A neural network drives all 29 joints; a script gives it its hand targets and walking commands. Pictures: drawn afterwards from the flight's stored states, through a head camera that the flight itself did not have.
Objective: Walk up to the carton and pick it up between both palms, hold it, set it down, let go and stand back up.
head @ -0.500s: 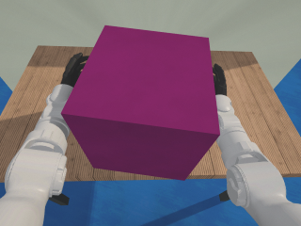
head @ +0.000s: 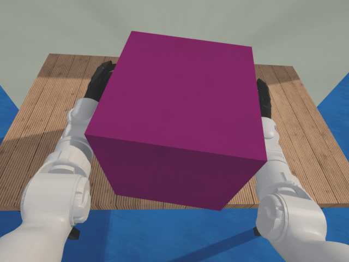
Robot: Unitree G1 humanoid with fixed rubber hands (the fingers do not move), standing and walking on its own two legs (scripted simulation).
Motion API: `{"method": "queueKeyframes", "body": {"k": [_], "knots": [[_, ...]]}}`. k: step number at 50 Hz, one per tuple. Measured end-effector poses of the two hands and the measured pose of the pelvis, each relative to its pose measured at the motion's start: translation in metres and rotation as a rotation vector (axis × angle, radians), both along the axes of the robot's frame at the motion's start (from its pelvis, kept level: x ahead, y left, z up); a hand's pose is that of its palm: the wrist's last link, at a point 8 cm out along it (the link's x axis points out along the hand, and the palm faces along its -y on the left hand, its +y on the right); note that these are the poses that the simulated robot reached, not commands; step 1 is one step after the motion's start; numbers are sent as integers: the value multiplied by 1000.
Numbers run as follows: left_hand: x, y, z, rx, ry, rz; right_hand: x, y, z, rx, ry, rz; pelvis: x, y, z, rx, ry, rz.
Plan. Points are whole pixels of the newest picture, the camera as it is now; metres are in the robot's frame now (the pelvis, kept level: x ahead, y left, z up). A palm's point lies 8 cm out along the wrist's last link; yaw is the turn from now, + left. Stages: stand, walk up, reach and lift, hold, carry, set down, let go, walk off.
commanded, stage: reach and lift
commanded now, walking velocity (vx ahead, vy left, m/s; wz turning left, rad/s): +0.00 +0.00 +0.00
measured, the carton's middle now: (178, 126) +0.43 +0.01 +0.05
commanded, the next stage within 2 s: none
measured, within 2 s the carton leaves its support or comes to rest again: leaves its support in 0.42 s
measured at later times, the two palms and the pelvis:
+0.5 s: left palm (95, 98) +0.44 +0.20 +0.12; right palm (262, 117) +0.41 -0.18 +0.11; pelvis -0.01 +0.00 +0.00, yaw +0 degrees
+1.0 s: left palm (90, 89) +0.41 +0.19 +0.17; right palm (271, 120) +0.39 -0.18 +0.14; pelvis -0.03 +0.00 +0.00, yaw +0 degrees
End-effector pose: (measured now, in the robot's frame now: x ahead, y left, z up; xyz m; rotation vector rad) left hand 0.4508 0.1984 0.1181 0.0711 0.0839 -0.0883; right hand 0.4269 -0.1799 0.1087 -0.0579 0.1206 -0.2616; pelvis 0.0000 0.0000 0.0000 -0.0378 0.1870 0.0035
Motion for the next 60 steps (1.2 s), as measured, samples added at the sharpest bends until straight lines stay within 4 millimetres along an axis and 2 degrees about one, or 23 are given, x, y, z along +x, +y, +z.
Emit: {"method": "queueKeyframes", "body": {"k": [14,21,27,38,41,47,54,60], "knots": [[-6,-1,-2,20,19,1,-8,-1,-6,-10,19,6,-4,1,0,-1,-5,0],[-9,-1,2,28,-4,9,-10,-1,-2,-14,-3,9,-5,1,0,-1,-7,0],[-16,1,7,31,-32,18,-15,1,5,-20,-33,15,-8,1,0,-1,-11,0],[-34,1,9,53,-23,33,-32,3,4,19,-8,11,-21,1,0,-2,-29,1],[-37,-1,17,63,-38,37,-36,1,9,23,-14,12,-24,2,-1,-2,-33,1],[-38,-5,47,70,-61,35,-39,-2,26,47,-19,8,-25,1,-1,-2,-34,1],[-34,-8,60,58,-24,28,-38,-3,30,66,33,6,-26,1,-1,-2,-35,1],[-32,-11,89,42,-93,43,-32,-6,59,84,-39,9,-23,1,0,-2,-32,0]]}}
